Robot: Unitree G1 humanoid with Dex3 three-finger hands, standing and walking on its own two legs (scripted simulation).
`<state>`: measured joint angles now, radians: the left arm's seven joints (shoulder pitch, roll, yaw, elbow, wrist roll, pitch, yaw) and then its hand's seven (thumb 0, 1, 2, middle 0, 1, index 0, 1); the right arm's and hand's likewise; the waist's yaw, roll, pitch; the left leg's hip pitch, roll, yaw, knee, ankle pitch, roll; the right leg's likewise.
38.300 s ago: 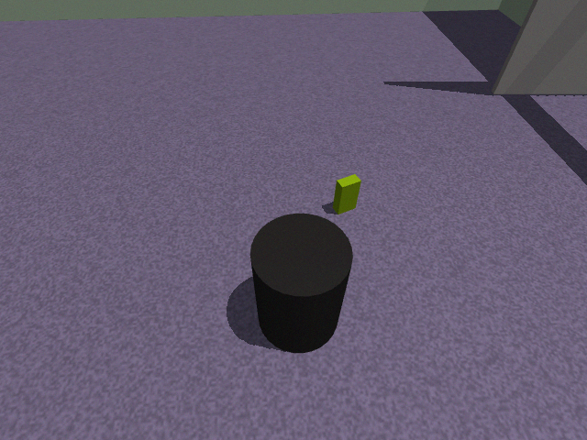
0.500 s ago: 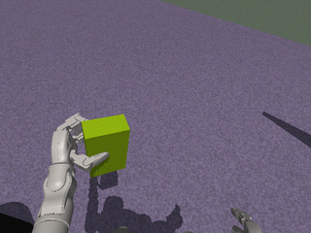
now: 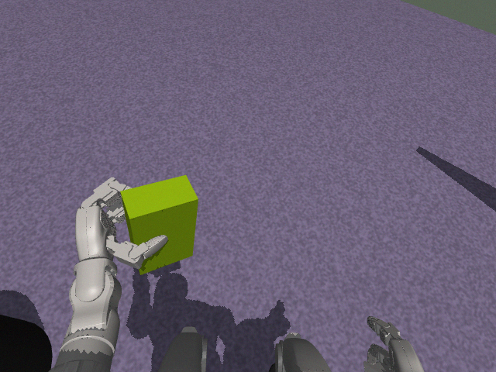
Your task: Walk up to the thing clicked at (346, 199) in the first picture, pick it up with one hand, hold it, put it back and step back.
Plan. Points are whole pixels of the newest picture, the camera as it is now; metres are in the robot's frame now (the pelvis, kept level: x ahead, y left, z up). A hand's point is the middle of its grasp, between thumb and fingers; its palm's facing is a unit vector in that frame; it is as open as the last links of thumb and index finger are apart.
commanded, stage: crouch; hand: left
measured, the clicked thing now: (161, 228) +0.34 +0.15 -0.02
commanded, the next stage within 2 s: lower in 1.48 s
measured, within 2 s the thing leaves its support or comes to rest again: neither
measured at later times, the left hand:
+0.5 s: hand (151, 253) +0.37 +0.22 -0.24, palm faces +0.28 -0.96 -0.04, open 9.6 cm
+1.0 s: hand (157, 262) +0.39 +0.24 -0.39, palm faces +0.26 -0.97 -0.02, open 9.6 cm
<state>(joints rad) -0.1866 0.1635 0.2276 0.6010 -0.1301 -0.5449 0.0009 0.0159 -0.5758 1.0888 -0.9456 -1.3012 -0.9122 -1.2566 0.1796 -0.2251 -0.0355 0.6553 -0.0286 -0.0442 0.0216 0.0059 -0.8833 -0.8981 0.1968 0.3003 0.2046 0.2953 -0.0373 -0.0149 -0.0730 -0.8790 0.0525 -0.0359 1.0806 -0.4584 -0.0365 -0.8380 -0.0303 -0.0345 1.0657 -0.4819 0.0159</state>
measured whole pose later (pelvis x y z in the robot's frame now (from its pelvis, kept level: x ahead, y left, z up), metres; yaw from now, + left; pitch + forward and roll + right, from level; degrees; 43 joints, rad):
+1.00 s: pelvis -0.08 +0.01 -0.34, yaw -6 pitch +29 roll -6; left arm -0.67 0.46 0.56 1.11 -0.07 -0.78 -0.09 0.01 -0.57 1.09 -0.94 -1.30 -0.91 -1.26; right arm 0.09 -0.26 0.07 0.74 -0.12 0.03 0.10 0.00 -0.92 -0.91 0.20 0.30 0.21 0.30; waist -0.14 -0.04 -0.06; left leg -2.20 0.03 -0.16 2.33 -0.65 -0.05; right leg -2.12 0.01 -0.04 2.28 -0.67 0.04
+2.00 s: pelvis -0.07 +0.02 -0.41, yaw -12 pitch +20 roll -12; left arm -0.65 0.67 0.63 1.24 -0.08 -0.92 -0.08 0.01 -0.55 1.08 -0.92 -1.31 -0.89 -1.27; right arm -0.05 -0.34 0.28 0.65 -0.25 0.06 0.14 0.00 -0.91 -0.90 0.20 0.30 0.21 0.30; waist -0.22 -0.16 0.16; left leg -2.27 0.01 -0.30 2.59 -0.69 -0.06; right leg -2.15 0.06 -0.12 2.44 -0.66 0.07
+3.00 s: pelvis -0.08 +0.04 -0.41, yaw -16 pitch +13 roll -17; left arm -0.68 0.85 0.62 1.42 -0.04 -1.05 0.05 0.00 -0.47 0.98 -0.91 -1.27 -0.88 -1.23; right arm -0.15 -0.36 0.46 0.57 -0.34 0.06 0.15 0.00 -0.89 -0.90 0.20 0.30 0.21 0.30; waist -0.25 -0.25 0.28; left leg -2.23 0.02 -0.38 2.66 -0.70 -0.02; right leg -2.07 0.09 -0.19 2.42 -0.64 0.07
